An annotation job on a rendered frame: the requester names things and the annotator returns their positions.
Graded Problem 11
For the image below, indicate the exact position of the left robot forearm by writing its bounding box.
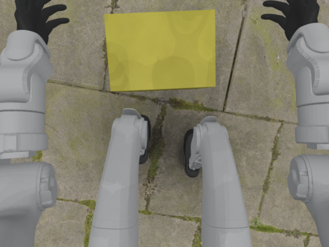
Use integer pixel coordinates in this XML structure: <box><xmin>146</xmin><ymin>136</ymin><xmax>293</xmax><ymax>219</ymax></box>
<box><xmin>0</xmin><ymin>30</ymin><xmax>53</xmax><ymax>165</ymax></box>

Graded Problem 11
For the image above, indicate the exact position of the robot left shin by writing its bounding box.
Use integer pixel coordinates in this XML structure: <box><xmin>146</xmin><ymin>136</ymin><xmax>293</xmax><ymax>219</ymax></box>
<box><xmin>111</xmin><ymin>108</ymin><xmax>145</xmax><ymax>155</ymax></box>

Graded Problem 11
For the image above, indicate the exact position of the left robot hand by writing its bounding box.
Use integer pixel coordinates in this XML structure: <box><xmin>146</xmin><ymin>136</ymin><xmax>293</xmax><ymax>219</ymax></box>
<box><xmin>14</xmin><ymin>0</ymin><xmax>69</xmax><ymax>45</ymax></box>

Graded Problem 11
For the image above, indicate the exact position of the carton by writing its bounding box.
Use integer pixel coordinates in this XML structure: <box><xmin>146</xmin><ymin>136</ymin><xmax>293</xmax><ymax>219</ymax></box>
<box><xmin>104</xmin><ymin>10</ymin><xmax>215</xmax><ymax>92</ymax></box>

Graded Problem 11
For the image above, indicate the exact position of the left robot thigh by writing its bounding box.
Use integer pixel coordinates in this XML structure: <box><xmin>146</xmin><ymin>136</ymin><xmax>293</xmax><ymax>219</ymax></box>
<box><xmin>88</xmin><ymin>115</ymin><xmax>148</xmax><ymax>247</ymax></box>

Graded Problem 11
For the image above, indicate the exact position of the right robot forearm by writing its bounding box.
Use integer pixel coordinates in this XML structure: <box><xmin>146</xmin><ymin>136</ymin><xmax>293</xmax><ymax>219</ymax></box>
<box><xmin>286</xmin><ymin>23</ymin><xmax>329</xmax><ymax>150</ymax></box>

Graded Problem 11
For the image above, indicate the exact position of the right robot upper arm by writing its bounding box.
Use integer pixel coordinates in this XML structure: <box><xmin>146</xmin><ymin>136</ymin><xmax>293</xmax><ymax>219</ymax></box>
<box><xmin>287</xmin><ymin>154</ymin><xmax>329</xmax><ymax>247</ymax></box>

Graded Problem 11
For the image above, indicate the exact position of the left robot upper arm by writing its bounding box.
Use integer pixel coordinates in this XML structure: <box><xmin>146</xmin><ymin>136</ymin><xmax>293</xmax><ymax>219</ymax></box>
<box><xmin>0</xmin><ymin>161</ymin><xmax>58</xmax><ymax>247</ymax></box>

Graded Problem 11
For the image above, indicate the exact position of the right robot hand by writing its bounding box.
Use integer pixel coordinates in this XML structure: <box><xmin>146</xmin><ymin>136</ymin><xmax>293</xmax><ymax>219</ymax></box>
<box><xmin>261</xmin><ymin>0</ymin><xmax>320</xmax><ymax>41</ymax></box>

